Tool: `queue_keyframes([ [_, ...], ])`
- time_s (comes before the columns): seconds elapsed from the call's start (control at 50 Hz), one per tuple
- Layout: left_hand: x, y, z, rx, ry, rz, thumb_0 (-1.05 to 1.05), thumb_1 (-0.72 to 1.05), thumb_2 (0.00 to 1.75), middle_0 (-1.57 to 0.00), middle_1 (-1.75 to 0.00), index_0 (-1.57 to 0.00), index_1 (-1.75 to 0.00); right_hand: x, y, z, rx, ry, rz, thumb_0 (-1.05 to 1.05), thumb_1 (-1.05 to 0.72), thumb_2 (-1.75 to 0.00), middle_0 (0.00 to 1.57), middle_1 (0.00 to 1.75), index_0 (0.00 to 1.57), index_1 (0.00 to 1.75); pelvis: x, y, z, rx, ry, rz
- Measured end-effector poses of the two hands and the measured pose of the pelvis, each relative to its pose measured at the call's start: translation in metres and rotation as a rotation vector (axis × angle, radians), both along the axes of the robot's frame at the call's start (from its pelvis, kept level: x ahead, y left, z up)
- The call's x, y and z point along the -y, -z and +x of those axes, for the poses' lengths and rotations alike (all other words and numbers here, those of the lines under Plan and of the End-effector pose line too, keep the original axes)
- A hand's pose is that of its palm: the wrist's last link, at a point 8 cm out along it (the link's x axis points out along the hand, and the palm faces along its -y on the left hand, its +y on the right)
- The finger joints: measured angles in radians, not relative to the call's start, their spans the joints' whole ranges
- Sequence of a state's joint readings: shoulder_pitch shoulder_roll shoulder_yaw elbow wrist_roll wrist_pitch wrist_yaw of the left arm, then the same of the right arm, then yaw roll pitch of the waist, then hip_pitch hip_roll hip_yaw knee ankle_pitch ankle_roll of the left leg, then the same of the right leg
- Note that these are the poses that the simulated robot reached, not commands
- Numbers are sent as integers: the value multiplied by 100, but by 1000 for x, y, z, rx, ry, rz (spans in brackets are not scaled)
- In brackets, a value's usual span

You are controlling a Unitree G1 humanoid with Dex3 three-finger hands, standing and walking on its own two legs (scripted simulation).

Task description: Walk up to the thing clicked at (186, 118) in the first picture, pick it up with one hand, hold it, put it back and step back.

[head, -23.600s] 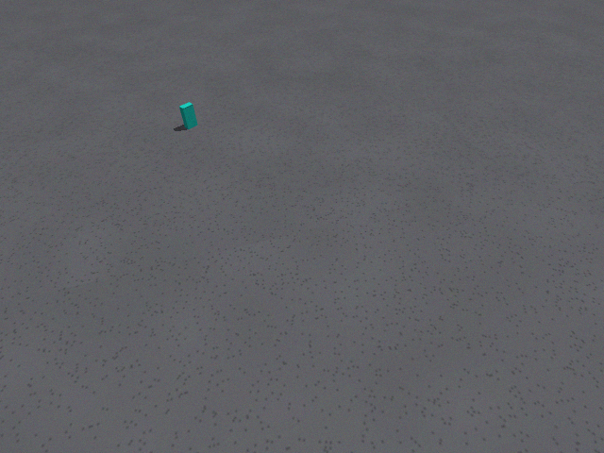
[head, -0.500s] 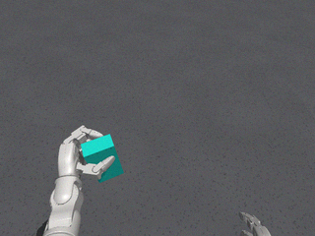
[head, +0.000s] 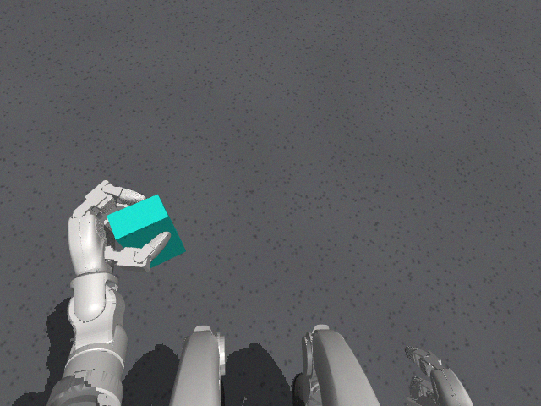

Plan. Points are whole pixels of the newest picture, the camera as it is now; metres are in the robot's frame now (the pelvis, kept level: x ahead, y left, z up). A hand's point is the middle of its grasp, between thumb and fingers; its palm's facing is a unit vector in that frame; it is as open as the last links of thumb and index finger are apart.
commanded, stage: crouch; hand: left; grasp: from the side
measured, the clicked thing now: (151, 235) +0.38 +0.19 -0.05
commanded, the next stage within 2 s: lower in 1.32 s
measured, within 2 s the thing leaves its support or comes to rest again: neither
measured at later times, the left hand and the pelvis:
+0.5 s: hand (154, 271) +0.38 +0.23 -0.24, palm faces +0.22 -0.97 -0.01, open 8.6 cm; pelvis -0.05 +0.00 -0.19, yaw -3 degrees
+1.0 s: hand (160, 276) +0.40 +0.24 -0.34, palm faces +0.21 -0.98 +0.00, open 8.6 cm; pelvis -0.06 +0.00 -0.27, yaw -6 degrees
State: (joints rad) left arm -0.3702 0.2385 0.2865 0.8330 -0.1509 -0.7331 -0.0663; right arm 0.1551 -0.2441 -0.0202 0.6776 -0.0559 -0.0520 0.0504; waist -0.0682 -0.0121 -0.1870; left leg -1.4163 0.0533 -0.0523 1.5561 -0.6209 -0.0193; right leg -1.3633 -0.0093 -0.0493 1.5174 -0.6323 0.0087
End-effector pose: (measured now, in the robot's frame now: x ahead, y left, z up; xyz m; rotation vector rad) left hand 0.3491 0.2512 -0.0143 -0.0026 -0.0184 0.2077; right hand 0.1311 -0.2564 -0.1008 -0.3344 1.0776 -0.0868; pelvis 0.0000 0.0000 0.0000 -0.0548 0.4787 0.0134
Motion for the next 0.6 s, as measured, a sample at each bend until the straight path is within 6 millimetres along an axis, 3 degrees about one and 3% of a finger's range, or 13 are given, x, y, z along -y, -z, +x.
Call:
queue_keyframes([
  [0.18, -14, 83, -1, -13, -43, 4, 2, -30, 103, -90, -118, -88, -115, -8, 87, -19, -93, -21, 33, 1, -91, -91, 20, 30, 20, 30, 1, 69, -18, -85, 17, -6],
  [0.42, -23, 196, -4, -40, -28, 2, 2, -30, 104, -89, -119, -87, -117, 6, 173, -58, -164, -42, -27, 1, -91, -91, 20, 30, 20, 30, 2, 163, -48, -96, 33, -19],
  [0.6, -27, 250, 6, -15, -24, 4, 2, -31, 104, -89, -119, -87, -117, 14, 223, -90, -221, -32, -62, 1, -91, -91, 20, 30, 20, 30, 2, 219, -60, -52, 46, -26],
])
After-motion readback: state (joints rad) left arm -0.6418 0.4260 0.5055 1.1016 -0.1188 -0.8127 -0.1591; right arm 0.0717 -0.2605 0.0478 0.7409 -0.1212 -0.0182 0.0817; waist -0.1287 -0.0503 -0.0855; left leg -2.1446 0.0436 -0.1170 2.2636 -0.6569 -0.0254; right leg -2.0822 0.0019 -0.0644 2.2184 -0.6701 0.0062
